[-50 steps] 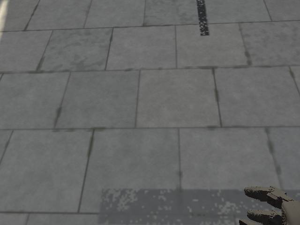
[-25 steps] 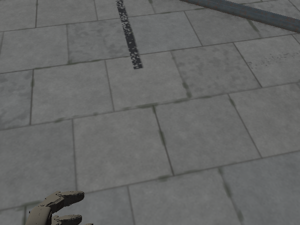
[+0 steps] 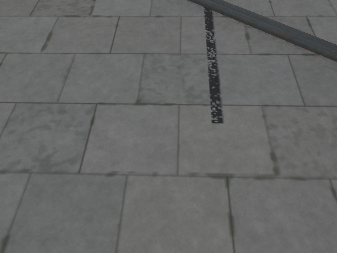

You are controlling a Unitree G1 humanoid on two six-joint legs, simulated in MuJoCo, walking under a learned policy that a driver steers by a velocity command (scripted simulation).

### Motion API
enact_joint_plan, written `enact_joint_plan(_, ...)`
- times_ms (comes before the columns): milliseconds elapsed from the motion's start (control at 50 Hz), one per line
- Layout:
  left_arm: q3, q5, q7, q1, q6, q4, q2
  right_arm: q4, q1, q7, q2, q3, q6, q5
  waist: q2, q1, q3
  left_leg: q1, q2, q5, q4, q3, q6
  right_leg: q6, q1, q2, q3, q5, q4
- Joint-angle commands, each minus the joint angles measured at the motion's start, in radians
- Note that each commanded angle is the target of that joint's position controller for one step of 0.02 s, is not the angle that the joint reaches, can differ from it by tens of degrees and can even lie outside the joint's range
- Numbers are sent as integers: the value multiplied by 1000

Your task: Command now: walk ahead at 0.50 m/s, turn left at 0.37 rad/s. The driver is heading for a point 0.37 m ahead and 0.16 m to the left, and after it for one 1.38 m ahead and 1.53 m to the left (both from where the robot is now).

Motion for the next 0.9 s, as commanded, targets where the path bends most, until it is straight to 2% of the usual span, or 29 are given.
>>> enact_joint_plan(20, 40, -5, 11, 20, 6, -21, 152, -120, -156, 23, -52, -6, -18, 2, -90, 17, 94, -90, -3, -75, -50, 10, 25, -109, 62, -330, 60, 393, -4)
enact_joint_plan(40, 42, -7, 15, 12, 13, -19, 159, -130, -158, 31, -54, -6, -19, 0, -99, 11, 87, -72, -15, -127, -62, 35, 37, -99, 85, -335, 45, 485, 32)
enact_joint_plan(80, 49, -9, 26, -15, 26, -28, 189, -138, -109, 39, -83, -20, -19, -4, -142, -27, 25, 66, -78, -237, -63, 112, 71, -73, 98, -326, 6, 859, 161)
enact_joint_plan(100, 51, -10, 33, -24, 35, -33, 204, -124, -25, 38, -114, -37, -16, -5, -160, -74, -33, 186, -119, -272, -67, 141, 93, -57, 92, -314, -14, 1028, 287)
enact_joint_plan(120, 49, -13, 38, -37, 42, -39, 205, -88, 129, 32, -160, -63, -14, -5, -133, -152, -111, 405, -154, -215, -138, 144, 129, -26, 15, -278, -54, 1045, 494)
enact_joint_plan(140, 35, 1, 44, -29, 33, -66, 185, -61, 297, 14, -249, -92, -7, -9, -20, -211, -227, 743, 4, -161, -138, -108, 202, 11, -252, -235, -60, 726, 808)
enact_joint_plan(160, -17, 29, 18, 77, 0, -103, 31, -67, 294, 13, -319, -99, -16, 2, 216, -103, -332, 1088, 251, -274, -223, -672, 412, 75, -710, -6, 41, -264, 1146)
enact_joint_plan(180, 1, -8, 0, -20, -41, -104, 126, -66, 347, 6, -226, -78, -13, 0, 121, -184, -393, 1131, 248, -348, -313, -746, 401, 56, -820, -32, 215, -292, 1237)
enact_joint_plan(200, 9, -38, -7, -118, -61, -139, 157, -70, 297, -1, -187, -68, -14, -4, 85, -188, -249, 1026, 210, -278, -324, -582, 349, 40, -883, -81, 207, -204, 1214)
enact_joint_plan(220, 4, -26, -2, -155, -70, -148, 147, -86, 230, -4, -169, -61, -14, -2, -19, -149, -170, 871, 166, -189, -333, -468, 312, 34, -845, -124, 197, -124, 1125)
enact_joint_plan(240, 12, 0, 4, -179, -67, -151, 151, -103, 172, -6, -144, -53, -12, -4, -54, -113, -102, 728, 134, -84, -356, -394, 294, 46, -788, -147, 183, -88, 1041)
enact_joint_plan(260, 18, 10, 4, -172, -57, -158, 151, -119, 147, -12, -127, -46, -12, -15, -45, -78, -79, 633, 110, -27, -381, -357, 290, 55, -727, -162, 187, -68, 1002)
enact_joint_plan(320, 13, 15, 6, -158, -26, -170, 112, -128, 140, -25, -147, -53, -15, -11, -20, -43, -42, 490, 81, 47, -423, -291, 294, 96, -683, -164, 157, -35, 861)
enact_joint_plan(360, 2, 19, 8, -234, -19, -193, 87, -122, 160, -37, -177, -62, -13, -6, -10, -60, -17, 421, 42, 41, -430, -234, 267, 116, -660, -144, 137, 87, 709)
enact_joint_plan(420, -9, 12, -1, -352, -24, -215, 66, -107, 209, -46, -183, -65, -2, 3, 20, -111, -15, 379, -14, -53, -401, -199, 211, 118, -564, -86, 126, 309, 474)
enact_joint_plan(480, -1, -5, -12, -417, -31, -238, 94, -90, 261, -47, -181, -66, 6, 10, 38, -135, -17, 435, 12, -155, -355, -276, 191, 109, -526, -58, 152, 335, 370)
enact_joint_plan(520, 12, -8, -18, -416, -39, -242, 123, -89, 270, -50, -174, -66, 10, 10, 50, -123, -21, 506, 38, -197, -295, -347, 176, 87, -510, -56, 177, 274, 321)
enact_joint_plan(560, 26, -9, -19, -343, -49, -227, 143, -101, 245, -51, -168, -67, 15, 6, 74, -74, -35, 526, 35, -171, -217, -383, 153, 50, -411, -54, 166, 216, 276)
enact_joint_plan(580, 40, -1, -13, -256, -53, -208, 166, -113, 234, -49, -140, -58, 13, 2, 67, -28, -88, 499, -8, -125, -117, -356, 124, 19, -266, -77, 168, 215, 254)
enact_joint_plan(600, 56, 16, -5, -110, -55, -197, 218, -135, 227, -44, -83, -37, 8, -11, -23, 36, -214, 385, -67, -231, 141, -277, 86, -46, -19, -235, 309, 177, 273)
enact_joint_plan(620, 74, 26, -6, -12, -42, -161, 291, -156, 372, -45, -34, -19, 1, 15, -355, -14, -344, 45, -198, -666, 458, -140, 19, -214, 303, -462, 748, -11, 203)
enact_joint_plan(640, 59, 0, -10, -17, -36, -169, 213, -136, 378, -48, -126, -31, 0, 20, -311, 0, -299, -93, -118, -694, 613, -150, 4, -216, 286, -494, 886, -234, 148)
enact_joint_plan(660, 43, -3, -5, -57, -30, -180, 153, -144, 275, -47, -182, -47, 6, 14, -201, 28, -170, -130, -83, -597, 664, -137, -6, -172, 170, -450, 740, -234, 131)
enact_joint_plan(680, 33, 6, -4, -105, -22, -184, 136, -158, 214, -48, -178, -49, 12, 2, -128, 14, -94, -105, -51, -522, 655, -103, -12, -143, 48, -408, 607, -115, 120)
enact_joint_plan(700, 26, 9, -4, -136, -17, -175, 117, -174, 177, -45, -165, -52, 12, -7, -116, -3, -35, -86, -25, -475, 615, -97, -15, -135, -49, -369, 512, -5, 97)
enact_joint_plan(720, 20, 15, -3, -152, -17, -170, 104, -180, 179, -38, -148, -53, 16, -1, -142, -28, -14, -45, 1, -448, 587, -91, -13, -123, -114, -338, 433, 59, 72)
enact_joint_plan(760, 20, 8, -5, -159, -24, -151, 98, -182, 189, -32, -109, -48, 27, 9, -168, -45, 0, -10, 18, -431, 542, -63, -16, -126, -171, -313, 332, 123, 26)
enact_joint_plan(840, 39, 6, -4, -142, -29, -108, 152, -207, 120, -28, -84, -37, 36, -1, -127, -42, 15, -60, 39, -318, 401, -56, -36, -149, -152, -335, 207, 272, -14)
enact_joint_plan(900, 42, 3, 0, -142, -20, -87, 172, -216, 53, -12, -76, -31, 29, 2, -120, -21, 25, -31, 35, -169, 238, -22, -32, -124, -129, -313, 93, 325, -15)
